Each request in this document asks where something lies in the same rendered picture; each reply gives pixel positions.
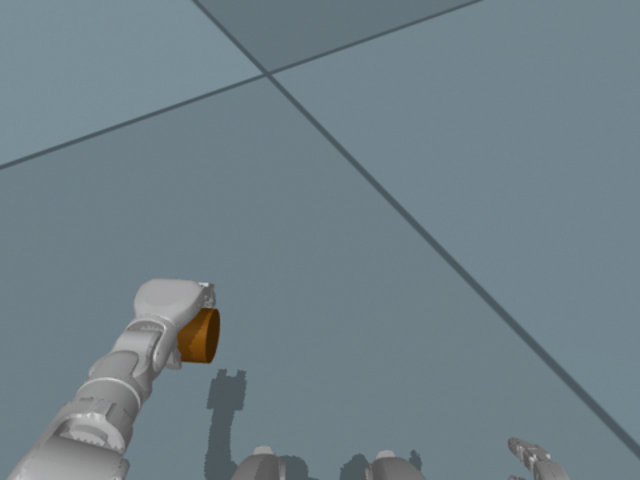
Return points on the left robot hand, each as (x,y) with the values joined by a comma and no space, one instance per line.
(176,300)

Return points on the left robot arm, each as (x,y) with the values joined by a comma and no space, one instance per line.
(89,436)

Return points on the can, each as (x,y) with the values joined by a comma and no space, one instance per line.
(198,340)

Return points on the right robot hand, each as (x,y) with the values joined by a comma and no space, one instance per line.
(537,460)

